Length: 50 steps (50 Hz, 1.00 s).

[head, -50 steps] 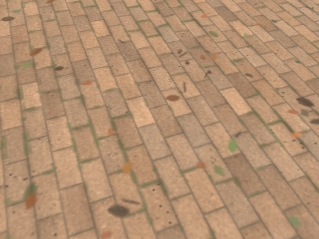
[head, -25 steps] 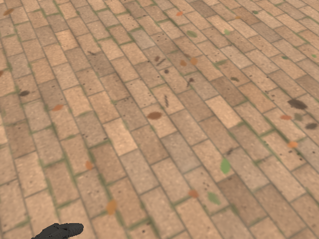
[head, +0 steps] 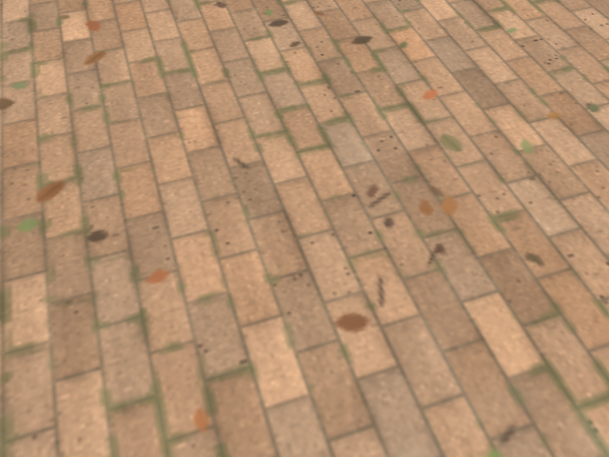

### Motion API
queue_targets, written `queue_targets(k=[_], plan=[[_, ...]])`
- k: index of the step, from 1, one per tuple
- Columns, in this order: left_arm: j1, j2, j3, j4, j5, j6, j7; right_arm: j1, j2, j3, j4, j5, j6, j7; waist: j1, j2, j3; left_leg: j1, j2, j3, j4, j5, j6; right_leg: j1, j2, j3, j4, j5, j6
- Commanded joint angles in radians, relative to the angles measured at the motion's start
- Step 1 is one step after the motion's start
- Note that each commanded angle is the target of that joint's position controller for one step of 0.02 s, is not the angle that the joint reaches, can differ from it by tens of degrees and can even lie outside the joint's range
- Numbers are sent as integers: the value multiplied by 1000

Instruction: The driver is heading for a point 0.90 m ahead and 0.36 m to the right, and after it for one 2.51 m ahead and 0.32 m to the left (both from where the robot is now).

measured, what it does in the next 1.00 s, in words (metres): walks ahead, turning right: left foot, then right foot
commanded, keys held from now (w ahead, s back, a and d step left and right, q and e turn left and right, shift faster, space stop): w+e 1.00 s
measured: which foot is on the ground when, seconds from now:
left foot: up 0.00-0.06, down 0.08-0.64, up 0.66-1.00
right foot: down 0.00-0.10, up 0.12-0.62, down 0.64-1.00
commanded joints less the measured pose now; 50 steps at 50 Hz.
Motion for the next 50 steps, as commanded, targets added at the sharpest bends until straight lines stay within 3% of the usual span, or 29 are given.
queue_targets(k=[1,2,3,4,5,6,7,8,9,11,12,14,20,23,26,29,30,31,32,33,34,35,36,37,38,40,43,47,50], plan=[[27,175,41,-19,-8,10,10,-83,-109,-25,-87,4,-27,13,-38,-108,55,17,-16,-10,-54,-84,26,4,-323,163,22,341,-146],[7,186,44,-25,-8,15,11,-29,-129,-35,-77,5,-31,12,-73,-123,24,102,-39,7,-66,-121,37,5,-318,168,82,447,-136],[-15,180,41,-32,-6,21,11,94,-162,-55,-42,4,-35,7,-140,-118,-47,273,-67,33,-91,-125,57,-24,-275,143,221,573,-115],[-14,141,24,-49,6,21,11,277,-222,-80,6,-6,-36,-3,-209,-87,-187,561,-3,-22,-44,-112,98,-158,-216,107,456,504,-84],[75,37,-5,-75,14,8,5,403,-318,-105,27,-26,-29,-12,-188,122,-339,948,251,-396,-70,-240,214,-540,-65,32,837,130,-7],[93,32,-10,-64,-7,-10,5,416,-263,-87,32,-21,-25,-7,-191,237,-411,999,335,-688,-224,-368,270,-701,-6,151,1032,-328,1],[32,130,17,-73,-36,-18,5,344,-189,-65,21,-14,-27,-7,-185,150,-269,885,304,-568,-246,-429,223,-785,-67,201,1119,-283,-12],[-26,144,22,-89,-41,-20,8,267,-147,-53,3,-13,-29,-9,-161,101,-166,749,273,-421,-267,-399,184,-795,-122,171,1109,-193,-24],[-55,135,26,-93,-32,-16,14,199,-117,-44,-2,-17,-33,-7,-131,54,-97,617,235,-321,-309,-342,163,-757,-159,162,1056,-110,-23],[-27,101,35,-84,-23,12,15,139,-82,-35,0,-30,-42,-5,-79,84,-43,474,181,-168,-372,-241,138,-656,-202,171,991,-18,-20],[-22,76,33,-85,-23,24,13,137,-85,-38,5,-32,-45,-7,-70,76,-34,445,175,-122,-392,-196,145,-642,-208,164,981,1,-17],[-51,64,35,-108,-19,42,12,145,-108,-46,16,-33,-49,-15,-60,47,-5,430,170,-40,-417,-114,158,-683,-214,164,947,61,-6],[-205,45,27,-176,-7,35,-14,192,-151,-58,25,-31,-35,-43,-98,-1,41,500,152,130,-440,-11,149,-739,-196,111,636,304,13],[-313,29,15,-225,-4,33,-34,252,-171,-66,37,-19,-18,-49,-140,-23,74,590,178,174,-425,26,147,-769,-186,59,528,310,-1],[-372,34,12,-274,-7,35,-54,289,-184,-74,44,-7,7,-49,-147,-13,86,701,209,208,-359,141,134,-789,-164,17,469,227,-28],[-307,83,36,-291,-10,43,-65,255,-223,-86,24,3,29,-55,-77,42,8,740,211,251,-173,583,102,-621,-77,-61,460,88,-82],[-212,117,55,-274,-14,45,-63,242,-234,-89,17,5,37,-57,-19,51,-47,723,200,261,-28,687,90,-497,-35,-80,451,55,-108],[-53,171,87,-235,-16,46,-52,221,-231,-87,8,10,41,-57,69,30,-128,631,162,280,185,634,57,-262,6,-74,371,121,-147],[79,264,121,-203,-15,57,-27,239,-185,-70,-14,-14,31,-56,105,-104,-211,369,109,279,501,240,9,32,-126,160,340,113,-206],[10,345,127,-234,-15,47,-25,301,-50,-31,-75,-27,-6,-41,-23,-326,-299,-73,-132,142,859,-611,-53,328,-368,769,196,-20,-415],[46,257,97,-246,-1,35,-32,190,-135,-42,-96,12,-55,-22,52,-187,-360,-188,-108,-74,916,-621,-22,351,-400,870,80,-66,-406],[16,202,82,-241,6,21,-32,117,-155,-48,-120,43,-76,-14,47,-144,-230,-244,-60,-72,876,-542,8,259,-370,713,84,1,-358],[-54,167,72,-249,1,10,-34,125,-145,-46,-110,29,-81,-19,-11,-46,-137,-194,-11,-73,764,-464,15,96,-319,578,89,111,-315],[-119,128,59,-262,-1,6,-31,134,-159,-56,-94,1,-73,-27,-47,-38,-102,-117,22,-71,668,-425,7,-27,-278,482,83,202,-284],[-153,118,53,-279,9,5,-26,157,-165,-62,-89,-8,-58,-26,-77,-56,-82,-49,37,-75,624,-395,-3,-115,-255,441,62,260,-277],[-150,143,56,-283,5,2,-15,163,-144,-62,-98,-22,-34,-26,-96,-52,-66,-2,33,-56,537,-362,-37,-205,-236,398,34,341,-281],[-106,185,68,-275,1,3,6,65,-111,-50,-137,-31,-21,-32,-72,-65,-29,-16,5,-35,334,-206,-79,-269,-194,327,19,361,-262],[-55,186,69,-263,-4,15,15,-65,-85,-35,-178,-18,-29,-19,-14,-116,-10,76,-60,-20,54,31,-80,-316,-142,294,38,216,-196],[-11,177,68,-245,-10,21,16,-107,-112,-40,-205,-6,-39,-8,2,-133,-11,94,-76,-48,-24,29,-63,-254,-173,363,99,167,-181]])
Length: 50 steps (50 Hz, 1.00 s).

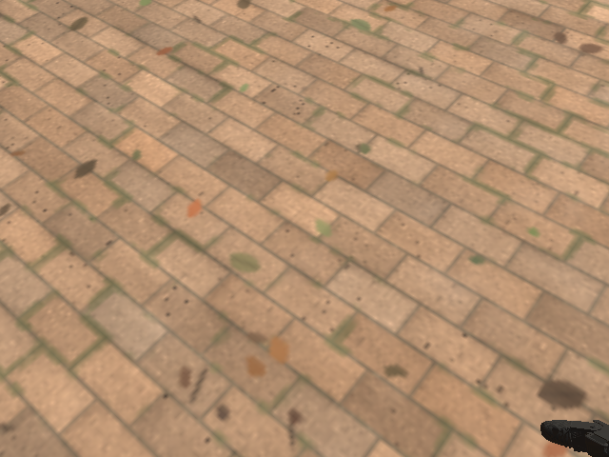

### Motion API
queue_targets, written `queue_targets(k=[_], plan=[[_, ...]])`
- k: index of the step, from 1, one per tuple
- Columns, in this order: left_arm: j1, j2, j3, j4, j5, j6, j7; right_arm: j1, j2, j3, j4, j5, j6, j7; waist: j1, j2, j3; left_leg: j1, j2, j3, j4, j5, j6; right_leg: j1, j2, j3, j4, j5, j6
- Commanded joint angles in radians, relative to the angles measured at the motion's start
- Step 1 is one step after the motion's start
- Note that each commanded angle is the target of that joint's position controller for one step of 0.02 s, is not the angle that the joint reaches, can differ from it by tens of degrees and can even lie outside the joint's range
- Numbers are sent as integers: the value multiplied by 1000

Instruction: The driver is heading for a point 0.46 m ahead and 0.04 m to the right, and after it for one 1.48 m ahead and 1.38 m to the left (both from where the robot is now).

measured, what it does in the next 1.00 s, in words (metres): walks ahead: left foot, then right foot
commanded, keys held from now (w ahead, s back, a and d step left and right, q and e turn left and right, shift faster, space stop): w+e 0.42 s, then w+q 0.58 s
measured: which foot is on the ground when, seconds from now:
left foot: up 0.00-0.10, down 0.12-0.64, up 0.66-1.00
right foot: down 0.00-0.12, up 0.14-0.60, down 0.62-1.00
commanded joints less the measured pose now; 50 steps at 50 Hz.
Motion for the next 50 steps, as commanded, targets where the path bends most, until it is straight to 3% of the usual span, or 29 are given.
queue_targets(k=[1,3,5,6,7,8,9,10,11,12,15,19,23,25,28,29,30,31,32,33,34,35,36,37,38,40,43,47,50], plan=[[30,157,41,-43,-5,-3,9,-94,-96,-21,-92,9,-25,11,-2,-138,-29,122,-52,23,-78,14,15,-48,-233,207,-38,152,-125],[24,159,42,-46,-1,3,15,-63,-120,-29,-90,11,-37,17,-26,-166,-35,161,-56,19,-96,-78,39,-5,-254,264,24,171,-114],[0,128,30,-60,3,8,15,87,-153,-50,-53,4,-48,12,-107,-176,-100,373,-55,41,-147,-98,85,-28,-200,254,162,249,-74],[-5,72,8,-80,14,5,10,232,-202,-65,-38,-15,-52,4,-171,-100,-230,620,88,-86,-120,-138,148,-135,-140,183,413,176,-36],[131,2,-11,-107,-7,-6,9,345,-291,-86,-11,-29,-39,1,-123,209,-365,972,330,-531,-192,-305,313,-491,10,45,757,-257,41],[152,95,-2,-96,-26,-9,11,346,-219,-73,-5,-1,-32,9,-129,233,-349,985,378,-720,-262,-552,335,-657,-61,56,922,-337,54],[54,169,17,-98,-24,-3,12,295,-137,-51,-27,4,-25,6,-158,117,-211,868,327,-565,-282,-583,285,-699,-105,54,970,-246,60],[-14,173,20,-111,-11,3,14,243,-111,-41,-35,-4,-15,3,-149,49,-131,741,281,-412,-290,-472,247,-675,-143,15,957,-169,64],[-53,160,22,-124,1,4,11,207,-90,-33,-31,-10,-9,2,-131,37,-69,632,239,-309,-313,-359,235,-649,-170,10,909,-118,66],[-54,142,24,-130,-1,8,5,192,-76,-26,-27,-17,-9,-1,-107,58,-47,565,208,-229,-336,-285,222,-605,-198,9,871,-84,63],[-56,83,13,-150,-10,25,-4,199,-93,-35,-6,-6,-19,-3,-92,66,-28,504,194,-92,-402,-175,239,-580,-226,-24,790,-48,70],[-119,67,4,-186,-4,27,-13,211,-140,-50,10,-5,-18,-7,-98,30,-24,540,206,37,-430,-41,253,-621,-238,-37,629,104,87],[-242,27,-17,-214,1,11,-34,266,-153,-49,36,6,-5,-6,-146,6,8,534,171,152,-433,-4,229,-530,-204,-97,392,247,70],[-301,26,-22,-236,0,5,-44,309,-172,-50,61,23,7,0,-155,7,36,563,187,142,-429,-4,236,-508,-184,-128,310,219,58],[-324,65,-11,-251,3,-7,-53,329,-209,-55,85,42,27,3,-126,35,44,643,228,101,-361,133,227,-459,-157,-150,213,116,28],[-273,92,2,-239,6,-11,-52,322,-220,-55,91,44,33,2,-84,50,8,651,222,106,-290,270,212,-363,-132,-163,174,103,14],[-144,127,23,-199,10,-14,-48,309,-216,-49,96,47,36,0,-4,42,-72,617,186,143,-140,393,185,-164,-101,-188,116,161,-11],[10,185,50,-153,18,-11,-35,319,-176,-33,93,36,32,-2,65,31,-183,476,135,171,61,316,145,112,-138,-150,152,209,-38],[155,284,71,-135,39,-3,-13,342,-71,2,54,-2,21,2,86,-164,-348,165,30,198,436,-151,83,453,-409,183,171,226,-128],[136,285,60,-147,43,-4,-14,398,-49,12,53,21,1,4,43,-315,-480,-24,-79,49,677,-644,59,526,-564,556,18,138,-240],[89,200,37,-144,35,-9,-21,333,-153,-19,51,52,-2,6,61,-199,-350,-114,-24,-15,746,-605,62,420,-522,443,-10,85,-202],[44,159,23,-133,24,-14,-22,278,-150,-21,31,57,-1,8,34,-194,-213,-150,19,14,727,-532,70,297,-476,282,-27,91,-165],[-18,125,13,-124,22,-20,-27,257,-132,-21,35,44,6,3,-4,-143,-143,-117,55,22,674,-453,68,172,-428,186,-66,105,-138],[-67,94,6,-121,23,-30,-29,266,-128,-28,41,32,20,-1,-38,-166,-100,-69,79,15,630,-391,64,79,-397,110,-108,138,-123],[-100,81,5,-117,28,-40,-30,299,-109,-28,54,33,36,-1,-67,-173,-82,-10,90,10,618,-345,58,12,-381,53,-150,153,-116],[-123,83,12,-97,35,-60,-25,306,-68,-23,53,34,59,-3,-93,-141,-54,4,89,8,596,-292,45,-42,-383,-24,-204,226,-124],[-109,96,20,-65,43,-67,-9,243,-57,-24,25,28,70,-4,-90,-109,-9,-68,85,-14,485,-173,33,-24,-376,-132,-232,280,-116],[-83,133,32,-38,35,-59,6,125,-31,-10,-15,19,61,23,-52,-90,31,-50,65,49,244,-2,45,7,-362,-254,-247,286,-91],[-36,158,43,-10,20,-44,11,37,-29,-3,-58,19,62,40,-19,-75,64,-71,56,90,142,-20,72,91,-392,-294,-229,300,-81]])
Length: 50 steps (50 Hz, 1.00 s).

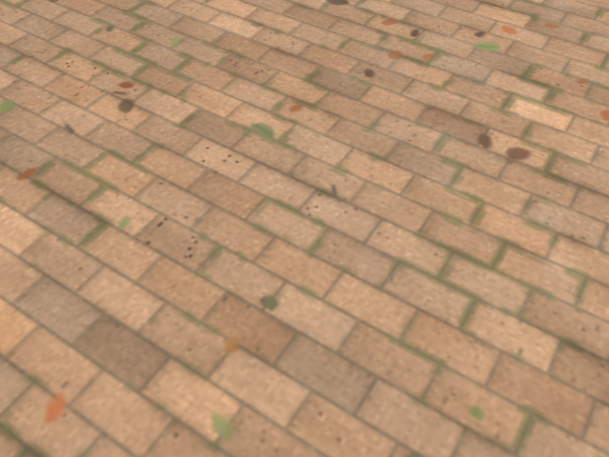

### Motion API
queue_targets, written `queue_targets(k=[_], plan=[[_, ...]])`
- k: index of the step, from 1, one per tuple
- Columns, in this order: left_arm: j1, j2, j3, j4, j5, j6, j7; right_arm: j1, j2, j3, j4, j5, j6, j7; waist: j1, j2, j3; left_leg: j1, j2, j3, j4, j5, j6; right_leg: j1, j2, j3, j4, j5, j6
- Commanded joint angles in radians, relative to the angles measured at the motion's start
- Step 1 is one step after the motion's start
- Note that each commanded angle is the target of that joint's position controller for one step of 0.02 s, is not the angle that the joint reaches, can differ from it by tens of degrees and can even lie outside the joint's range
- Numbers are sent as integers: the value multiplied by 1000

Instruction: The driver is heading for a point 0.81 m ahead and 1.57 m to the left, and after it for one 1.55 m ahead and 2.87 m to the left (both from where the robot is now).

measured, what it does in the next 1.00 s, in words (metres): walks ahead, turning left: left foot, then right foot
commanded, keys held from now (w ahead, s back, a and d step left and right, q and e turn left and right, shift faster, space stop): w+q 0.54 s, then q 0.46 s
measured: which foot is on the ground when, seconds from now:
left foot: up 0.00-0.12, down 0.14-0.64, up 0.66-1.00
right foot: down 0.00-0.16, up 0.18-0.62, down 0.64-1.00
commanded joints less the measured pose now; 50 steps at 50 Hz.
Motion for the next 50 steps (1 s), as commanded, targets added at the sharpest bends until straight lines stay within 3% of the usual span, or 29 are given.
queue_targets(k=[1,3,5,6,7,8,9,10,11,12,13,14,18,23,27,30,31,32,33,34,35,36,37,38,40,41,45,50], plan=[[-29,172,45,-49,-17,-1,9,-109,-37,1,-100,-1,-10,20,2,-81,86,-20,6,28,-88,-7,30,-16,-310,58,-83,322,-146],[-25,189,52,-38,-28,14,10,-124,-51,-4,-124,-1,-9,29,-6,-92,80,-6,-17,64,-119,-89,60,46,-324,36,-21,447,-129],[-44,221,59,-40,-36,30,14,-62,-85,-23,-128,2,-4,31,-55,-125,13,124,-88,129,-118,-192,101,73,-318,10,130,797,-105],[-61,230,59,-43,-42,40,14,48,-119,-44,-107,6,-2,27,-122,-124,-51,271,-138,159,-142,-206,129,53,-296,-12,292,919,-85],[-62,214,50,-47,-44,42,15,210,-182,-80,-64,9,2,13,-204,-97,-139,525,-185,150,-200,-150,167,-54,-250,-34,523,864,-45],[-32,132,21,-70,-4,31,15,310,-289,-110,-44,12,13,-10,-204,98,-207,792,-1,-154,-222,-86,234,-336,-183,-30,861,304,11],[23,42,-10,-122,0,-3,7,247,-343,-109,-84,6,-3,-4,-99,251,-349,1045,202,-762,-414,-343,443,-703,38,175,1167,-343,61],[-102,143,6,-133,-39,-37,-6,259,-248,-81,-99,2,-18,8,-178,74,-348,1043,218,-780,-516,-398,397,-812,-10,333,1202,-304,32],[-161,152,8,-153,-62,-53,-11,237,-203,-69,-91,-1,-31,8,-168,46,-219,942,190,-640,-512,-353,359,-860,-48,321,1156,-222,5],[-163,139,5,-143,-42,-59,-3,175,-172,-59,-98,1,-39,7,-118,-42,-131,788,145,-520,-503,-243,324,-817,-95,319,1066,-144,-3],[-155,151,13,-131,-14,-54,5,115,-133,-48,-110,-3,-40,2,-81,-34,-97,669,107,-427,-506,-138,303,-742,-126,323,978,-97,1],[-136,155,18,-126,-7,-42,3,87,-121,-42,-129,-15,-40,-5,-54,-9,-83,591,83,-384,-524,-69,297,-678,-139,327,945,-64,7],[-174,109,8,-145,7,-8,4,117,-158,-52,-131,-8,-45,-30,-48,-18,-52,480,38,-272,-560,99,298,-653,-119,291,754,49,63],[-350,72,-14,-187,-5,-17,-14,180,-168,-56,-117,2,-30,-50,-118,34,-18,438,-26,-219,-540,-35,226,-576,-44,276,390,336,83],[-401,109,-4,-209,-18,-35,-34,233,-161,-57,-100,7,-17,-54,-133,50,-15,520,14,-320,-458,-100,211,-539,-18,306,275,319,60],[-308,147,16,-190,-4,-50,-34,199,-157,-60,-117,2,2,-64,-73,95,-44,577,-7,-370,-295,92,157,-425,8,288,205,247,10],[-228,169,26,-175,9,-57,-28,175,-131,-52,-136,2,3,-63,-27,84,-105,549,-65,-337,-171,151,114,-278,-24,291,169,344,-23],[-103,232,40,-170,32,-58,-21,165,-80,-33,-174,-15,1,-64,20,-24,-260,420,-130,-266,93,-31,64,-6,-205,437,237,571,-91],[-51,276,46,-149,40,-38,-23,368,-22,-15,-181,-4,-3,-62,-64,-352,-413,97,-266,-166,407,-721,-4,317,-473,826,244,728,-292],[-59,203,34,-159,5,-22,-26,399,-141,-33,-154,6,1,-60,-52,-288,-414,13,-175,-184,549,-686,-28,283,-489,906,215,555,-299],[-103,134,13,-181,1,-8,-18,282,-193,-51,-164,8,14,-62,-17,-200,-281,-30,-144,-153,588,-610,-49,173,-426,730,199,518,-254],[-156,111,2,-182,6,7,-13,211,-196,-56,-179,2,29,-66,-24,-134,-202,-21,-113,-113,563,-552,-62,50,-370,597,183,538,-221],[-191,102,-3,-179,7,17,-11,179,-189,-60,-193,-4,42,-69,-41,-130,-140,-1,-86,-99,526,-518,-70,-58,-329,519,167,560,-210],[-214,106,-4,-171,12,23,-8,190,-163,-59,-196,3,57,-67,-68,-151,-105,57,-67,-82,481,-500,-70,-155,-294,445,134,550,-198],[-233,130,5,-153,18,23,-5,199,-101,-44,-207,7,72,-68,-81,-192,-83,111,-66,-33,380,-464,-76,-231,-274,362,77,564,-213],[-236,146,11,-146,16,23,-3,183,-90,-40,-218,3,74,-68,-78,-193,-91,111,-59,-26,338,-440,-79,-222,-289,344,64,592,-228],[-267,177,22,-133,1,43,8,127,-94,-36,-241,-5,79,-53,-68,-162,-143,178,-34,-10,165,-287,-67,-194,-318,260,42,521,-234],[-255,213,32,-110,-17,66,-1,37,-113,-44,-284,-6,90,-27,-41,-173,-93,254,-49,45,-27,-271,-26,-179,-332,197,57,350,-198]])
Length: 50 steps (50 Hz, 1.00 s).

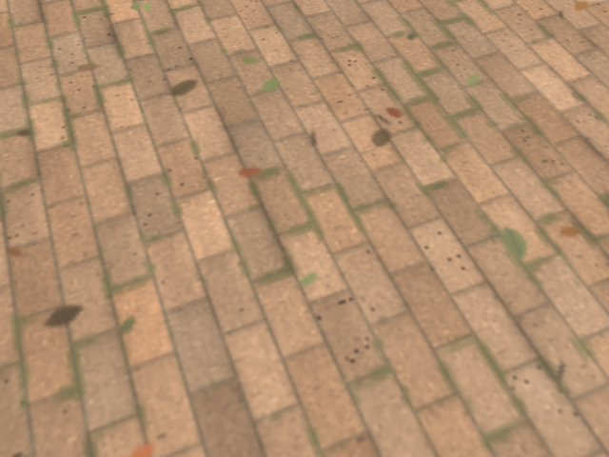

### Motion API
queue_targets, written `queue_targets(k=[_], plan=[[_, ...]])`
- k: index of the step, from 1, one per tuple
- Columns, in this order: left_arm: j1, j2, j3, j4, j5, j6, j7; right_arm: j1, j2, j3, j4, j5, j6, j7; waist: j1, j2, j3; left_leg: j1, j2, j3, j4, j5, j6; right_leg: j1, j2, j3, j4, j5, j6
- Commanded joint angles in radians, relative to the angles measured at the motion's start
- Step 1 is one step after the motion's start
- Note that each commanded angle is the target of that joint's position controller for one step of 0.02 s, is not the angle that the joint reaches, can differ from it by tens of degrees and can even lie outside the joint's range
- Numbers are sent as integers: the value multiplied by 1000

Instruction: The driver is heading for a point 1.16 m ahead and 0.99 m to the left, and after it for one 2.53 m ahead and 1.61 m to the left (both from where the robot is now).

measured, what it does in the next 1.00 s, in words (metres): steps on the spot, turning left: left foot, then right foot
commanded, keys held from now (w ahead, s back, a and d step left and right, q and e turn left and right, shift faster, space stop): q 0.70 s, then w+q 0.30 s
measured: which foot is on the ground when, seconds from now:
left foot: up 0.00-0.08, down 0.10-0.52, up 0.54-0.92, down 0.94-1.00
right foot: down 0.00-0.10, up 0.12-0.50, down 0.52-0.94, up 0.96-1.00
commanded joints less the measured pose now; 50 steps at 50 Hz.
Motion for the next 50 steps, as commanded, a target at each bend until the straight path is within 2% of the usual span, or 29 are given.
queue_targets(k=[1,4,5,6,7,8,9,10,11,13,17,20,23,25,26,27,28,29,30,32,35,39,43,45,46,47,48,49,50], plan=[[-50,192,48,-63,-16,-4,-4,-4,-85,-28,-89,-1,-3,16,-14,-143,-148,111,-5,31,-99,-6,30,106,-284,141,-86,262,-182],[-28,179,47,-40,-38,4,-8,42,-102,-45,-79,-5,-4,19,-46,-113,-153,271,-53,60,-340,133,91,91,-245,80,68,211,-95],[29,140,37,-22,-19,5,-12,95,-176,-70,-72,-6,-8,4,-50,19,-187,431,11,-60,-408,411,141,-14,-172,12,242,101,-19],[25,85,13,-65,36,1,-18,118,-292,-90,-94,-17,-11,-16,-23,318,-195,611,263,-424,-389,805,296,-340,-20,-42,571,-435,82],[-49,112,20,-87,26,-1,-12,139,-256,-75,-102,-41,-35,-6,-94,235,-280,576,334,-525,-411,771,433,-423,36,156,767,-534,99],[-84,142,29,-91,-2,3,-8,121,-222,-65,-91,-37,-54,1,-93,144,-257,559,279,-431,-420,725,404,-446,15,207,830,-465,88],[-74,139,31,-85,-10,6,-2,76,-198,-59,-83,-20,-64,-2,-62,112,-222,526,224,-361,-416,648,344,-457,-1,222,808,-383,76],[-71,144,33,-74,0,9,7,37,-173,-50,-89,-8,-63,-6,-49,80,-207,497,193,-335,-420,585,305,-454,-11,233,768,-325,74],[-67,150,36,-76,6,12,10,-1,-167,-44,-95,-3,-57,-13,-29,88,-197,444,172,-313,-427,580,292,-412,-6,232,745,-281,78],[-42,131,32,-69,2,14,7,-20,-167,-41,-104,-16,-49,-21,-9,106,-214,400,143,-296,-435,579,291,-345,24,222,693,-227,90],[-63,96,17,-75,-2,16,4,-8,-182,-49,-98,-10,-41,-30,-30,115,-216,379,120,-326,-423,462,285,-267,51,235,476,-191,103],[-66,103,18,-81,-7,14,-5,-13,-189,-52,-98,-11,-33,-25,-42,141,-205,335,110,-388,-422,357,282,-196,71,241,371,-185,94],[-51,111,24,-88,-10,5,-17,-25,-182,-50,-98,-4,-28,-17,-40,158,-193,334,96,-464,-403,310,265,-146,85,245,251,-183,72],[10,110,31,-73,-7,-4,-22,-55,-170,-45,-102,8,-22,-21,3,151,-190,297,52,-467,-357,266,218,-25,83,226,41,-41,43],[44,149,44,-67,4,-5,-18,-33,-142,-38,-101,8,-22,-24,0,99,-201,221,6,-431,-294,142,167,80,-9,286,-20,39,6],[37,229,58,-79,21,3,-9,10,-82,-23,-105,-3,-23,-24,-42,-141,-193,56,-120,-262,-75,-152,98,171,-230,498,-72,158,-91],[32,240,60,-78,48,1,-12,7,-149,-44,-124,-3,-33,-26,-40,-308,-148,-63,-185,-144,144,-384,48,83,-380,701,-114,259,-261],[-23,184,43,-108,40,-5,-6,36,-213,-66,-98,-9,-36,-26,-49,-212,-130,-61,-125,-172,306,-329,21,60,-367,642,-108,260,-277],[-71,139,32,-115,28,-3,2,52,-219,-75,-71,-1,-31,-23,-68,-167,-111,-64,-116,-160,365,-262,7,49,-295,527,-89,230,-225],[-91,118,25,-124,3,2,15,64,-166,-66,-49,0,-13,-27,-57,-147,-86,-110,-103,-135,429,-169,-27,84,-225,405,-73,223,-183],[-25,129,27,-113,11,19,29,-4,-105,-43,-78,13,-12,-19,-10,-167,-99,-118,-77,-62,316,-122,-54,159,-201,306,-78,278,-197],[50,187,50,-100,-6,23,26,-63,-79,-20,-113,5,-19,1,48,-204,-130,-57,-25,0,96,-133,-36,199,-246,311,-158,-120,-197],[37,218,62,-97,-25,3,1,-27,-90,-20,-99,6,-33,20,24,-194,-95,126,-30,65,-110,-129,32,85,-261,252,-184,-219,-172],[17,213,59,-88,-42,-3,-11,52,-81,-22,-64,8,-39,25,-30,-166,-93,264,-49,101,-269,-35,73,28,-251,204,-132,-250,-146],[17,185,52,-82,-42,-5,-15,127,-82,-27,-25,10,-41,24,-63,-136,-105,384,-79,123,-329,-13,92,-35,-226,160,-56,-258,-123],[27,127,34,-77,-30,-9,-20,238,-115,-46,18,16,-44,17,-103,-49,-139,554,-80,74,-362,-41,124,-140,-175,87,122,-259,-80],[-24,46,5,-116,9,-17,-28,361,-212,-72,32,16,-52,3,-145,220,-147,712,149,-292,-455,-52,212,-400,-65,-4,552,-391,9],[-92,69,11,-190,-2,-42,-26,327,-289,-75,-10,-1,-85,16,-128,281,-121,689,306,-737,-591,-297,400,-686,60,148,740,-451,31],[-128,141,28,-193,-31,-63,-32,295,-202,-52,-13,-3,-110,24,-135,173,-67,659,307,-693,-632,-342,401,-727,-6,232,796,-378,11]])
Keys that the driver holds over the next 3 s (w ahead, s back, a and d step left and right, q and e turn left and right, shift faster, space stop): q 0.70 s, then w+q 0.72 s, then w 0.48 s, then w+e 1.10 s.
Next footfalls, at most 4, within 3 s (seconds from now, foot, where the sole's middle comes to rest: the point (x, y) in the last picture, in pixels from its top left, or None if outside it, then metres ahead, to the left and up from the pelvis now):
0.10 left None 0.09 0.14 -0.78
0.52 right None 0.13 -0.09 -0.78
0.94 left None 0.01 0.15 -0.78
1.40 right None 0.41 0.23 -0.78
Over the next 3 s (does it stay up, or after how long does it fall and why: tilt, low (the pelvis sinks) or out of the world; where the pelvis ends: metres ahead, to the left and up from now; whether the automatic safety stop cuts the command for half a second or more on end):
stays up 0.78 0.88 -0.01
